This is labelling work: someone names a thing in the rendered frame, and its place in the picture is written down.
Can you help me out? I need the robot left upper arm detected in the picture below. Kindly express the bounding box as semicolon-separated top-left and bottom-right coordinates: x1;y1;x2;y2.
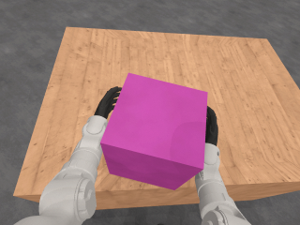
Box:
13;177;97;225

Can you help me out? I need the left robot hand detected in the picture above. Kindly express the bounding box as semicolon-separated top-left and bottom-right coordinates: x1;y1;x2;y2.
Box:
94;86;122;119

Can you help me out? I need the carton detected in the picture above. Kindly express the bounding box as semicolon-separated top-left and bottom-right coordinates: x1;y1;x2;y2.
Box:
100;73;208;190

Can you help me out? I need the robot right upper arm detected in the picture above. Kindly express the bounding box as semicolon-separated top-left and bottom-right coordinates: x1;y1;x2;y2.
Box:
201;209;251;225

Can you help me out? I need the right robot hand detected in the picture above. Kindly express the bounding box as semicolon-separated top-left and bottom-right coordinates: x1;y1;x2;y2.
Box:
205;106;218;146

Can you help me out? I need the pedestal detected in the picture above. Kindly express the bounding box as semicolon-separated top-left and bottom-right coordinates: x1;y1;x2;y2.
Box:
13;26;300;210

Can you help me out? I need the robot right forearm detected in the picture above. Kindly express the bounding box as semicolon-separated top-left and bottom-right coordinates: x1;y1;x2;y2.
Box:
195;142;246;220

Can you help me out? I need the robot left forearm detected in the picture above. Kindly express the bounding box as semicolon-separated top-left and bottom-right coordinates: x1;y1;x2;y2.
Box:
38;115;108;214

